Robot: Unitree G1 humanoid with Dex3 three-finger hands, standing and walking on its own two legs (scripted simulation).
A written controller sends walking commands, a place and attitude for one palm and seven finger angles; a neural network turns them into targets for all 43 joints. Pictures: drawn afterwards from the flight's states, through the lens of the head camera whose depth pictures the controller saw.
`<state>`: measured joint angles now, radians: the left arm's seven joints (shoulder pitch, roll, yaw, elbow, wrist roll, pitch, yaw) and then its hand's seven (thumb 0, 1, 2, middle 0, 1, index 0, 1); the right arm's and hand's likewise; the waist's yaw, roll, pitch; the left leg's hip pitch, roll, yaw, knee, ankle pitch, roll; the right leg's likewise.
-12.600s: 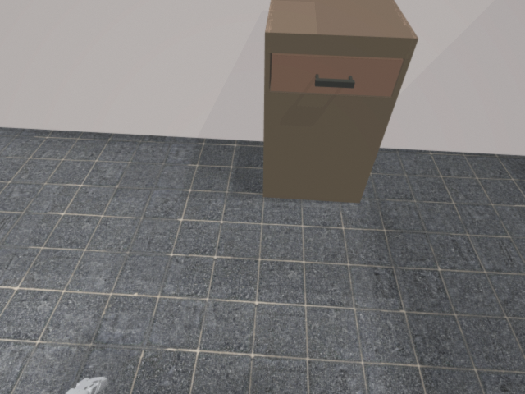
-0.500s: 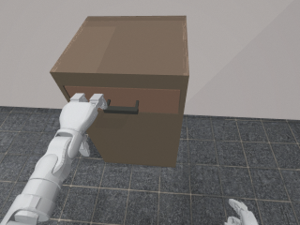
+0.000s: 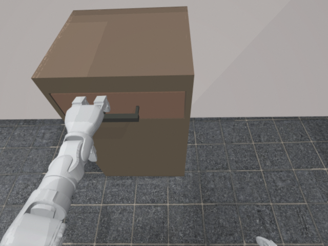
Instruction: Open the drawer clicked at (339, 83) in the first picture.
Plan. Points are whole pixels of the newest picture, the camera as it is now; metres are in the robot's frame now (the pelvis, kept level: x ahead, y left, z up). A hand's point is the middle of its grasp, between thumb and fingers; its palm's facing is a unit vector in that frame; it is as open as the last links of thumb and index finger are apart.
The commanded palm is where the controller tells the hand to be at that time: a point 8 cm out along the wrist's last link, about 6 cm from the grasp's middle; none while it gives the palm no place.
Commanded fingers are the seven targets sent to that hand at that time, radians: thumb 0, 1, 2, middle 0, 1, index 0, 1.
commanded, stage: move the hooked fingers above the handle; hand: left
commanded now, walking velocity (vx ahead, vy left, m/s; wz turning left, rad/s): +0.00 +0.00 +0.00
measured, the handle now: (120, 113) +0.54 +0.19 -0.07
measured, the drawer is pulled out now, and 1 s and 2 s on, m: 0.00 0.00 0.00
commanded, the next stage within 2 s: none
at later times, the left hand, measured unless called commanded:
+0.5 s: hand (105, 120) +0.46 +0.21 -0.01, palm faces -0.04 +0.02 -1.00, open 13.8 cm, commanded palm +0.44 +0.20 +0.05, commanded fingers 0.00 -0.50 0.30 -0.30 -1.20 -0.30 -1.20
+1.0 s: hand (108, 123) +0.46 +0.20 -0.03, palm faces -0.12 -0.02 -0.99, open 13.8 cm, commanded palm +0.46 +0.19 +0.04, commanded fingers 0.00 -0.50 0.30 -0.30 -1.20 -0.30 -1.20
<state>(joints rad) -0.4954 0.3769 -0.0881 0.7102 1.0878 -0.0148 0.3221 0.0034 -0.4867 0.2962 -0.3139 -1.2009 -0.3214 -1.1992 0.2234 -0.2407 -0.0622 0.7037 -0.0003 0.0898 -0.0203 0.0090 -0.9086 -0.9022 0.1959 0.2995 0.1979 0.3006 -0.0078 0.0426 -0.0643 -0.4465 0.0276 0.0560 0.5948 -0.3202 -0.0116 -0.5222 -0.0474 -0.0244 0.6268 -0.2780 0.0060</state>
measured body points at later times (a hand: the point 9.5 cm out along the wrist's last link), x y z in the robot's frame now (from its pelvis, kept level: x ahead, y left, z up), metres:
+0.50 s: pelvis +0.00 +0.01 -0.02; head +0.09 -0.01 +0.42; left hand +0.46 +0.20 +0.05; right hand +0.02 -0.26 -0.16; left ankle -0.02 +0.13 -0.73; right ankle +0.01 -0.12 -0.73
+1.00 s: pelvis +0.00 +0.02 -0.02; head +0.10 +0.00 +0.42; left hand +0.46 +0.20 +0.03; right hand +0.01 -0.26 -0.16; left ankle -0.02 +0.13 -0.73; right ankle +0.01 -0.12 -0.73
